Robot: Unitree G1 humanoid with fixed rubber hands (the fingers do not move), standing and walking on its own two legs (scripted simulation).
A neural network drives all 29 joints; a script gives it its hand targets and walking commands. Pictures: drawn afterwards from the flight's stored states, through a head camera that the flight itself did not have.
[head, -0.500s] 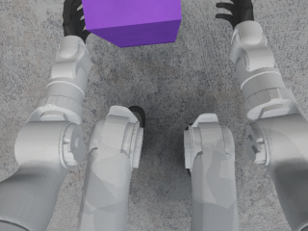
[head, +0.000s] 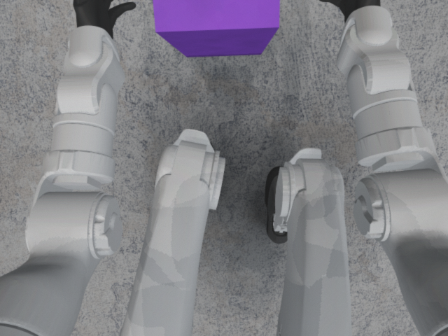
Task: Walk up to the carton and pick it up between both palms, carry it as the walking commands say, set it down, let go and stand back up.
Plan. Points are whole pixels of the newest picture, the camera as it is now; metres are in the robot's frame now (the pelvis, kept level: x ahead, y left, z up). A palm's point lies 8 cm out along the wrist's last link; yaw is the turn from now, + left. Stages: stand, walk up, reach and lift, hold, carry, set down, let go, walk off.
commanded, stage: set down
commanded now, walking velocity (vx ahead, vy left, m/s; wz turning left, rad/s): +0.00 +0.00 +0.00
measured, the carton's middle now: (219, 0) +0.56 +0.10 -0.30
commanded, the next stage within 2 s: let go in 1.02 s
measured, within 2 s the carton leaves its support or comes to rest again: neither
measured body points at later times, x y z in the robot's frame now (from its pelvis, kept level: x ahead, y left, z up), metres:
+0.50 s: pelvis +0.02 +0.00 +0.12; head +0.34 +0.01 +0.43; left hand +0.49 +0.25 +0.00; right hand +0.57 -0.10 -0.01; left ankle +0.15 +0.12 -0.40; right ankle +0.11 -0.11 -0.40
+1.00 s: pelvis +0.07 +0.01 +0.24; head +0.35 +0.02 +0.60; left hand +0.49 +0.24 +0.13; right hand +0.56 -0.12 +0.11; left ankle +0.15 +0.12 -0.40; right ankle +0.11 -0.11 -0.40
